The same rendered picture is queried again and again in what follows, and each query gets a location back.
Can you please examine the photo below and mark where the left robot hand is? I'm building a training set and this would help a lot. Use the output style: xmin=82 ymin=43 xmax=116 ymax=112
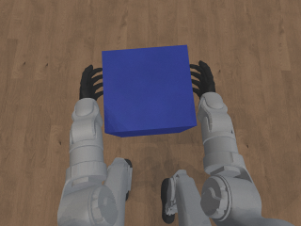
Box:
xmin=79 ymin=65 xmax=103 ymax=101

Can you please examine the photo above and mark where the left robot forearm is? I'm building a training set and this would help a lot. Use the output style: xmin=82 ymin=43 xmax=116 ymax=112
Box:
xmin=57 ymin=98 xmax=108 ymax=223

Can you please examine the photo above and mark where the robot right foot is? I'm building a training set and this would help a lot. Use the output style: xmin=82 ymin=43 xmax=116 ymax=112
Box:
xmin=161 ymin=178 xmax=175 ymax=224

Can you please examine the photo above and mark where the robot left upper arm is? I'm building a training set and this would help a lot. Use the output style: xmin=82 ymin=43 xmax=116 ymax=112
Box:
xmin=57 ymin=185 xmax=119 ymax=226

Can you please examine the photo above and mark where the right robot thigh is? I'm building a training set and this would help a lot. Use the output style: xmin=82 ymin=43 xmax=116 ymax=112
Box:
xmin=168 ymin=174 xmax=212 ymax=226

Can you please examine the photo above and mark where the robot right upper arm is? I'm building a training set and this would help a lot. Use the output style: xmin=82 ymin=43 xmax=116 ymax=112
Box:
xmin=200 ymin=174 xmax=294 ymax=226

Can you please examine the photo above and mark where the carton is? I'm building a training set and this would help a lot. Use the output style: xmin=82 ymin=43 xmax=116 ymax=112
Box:
xmin=102 ymin=44 xmax=197 ymax=137

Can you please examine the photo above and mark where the right robot forearm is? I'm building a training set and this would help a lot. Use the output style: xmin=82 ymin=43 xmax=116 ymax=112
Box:
xmin=197 ymin=91 xmax=256 ymax=187

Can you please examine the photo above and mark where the right robot hand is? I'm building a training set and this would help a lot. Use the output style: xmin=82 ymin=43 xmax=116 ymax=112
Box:
xmin=189 ymin=60 xmax=216 ymax=99

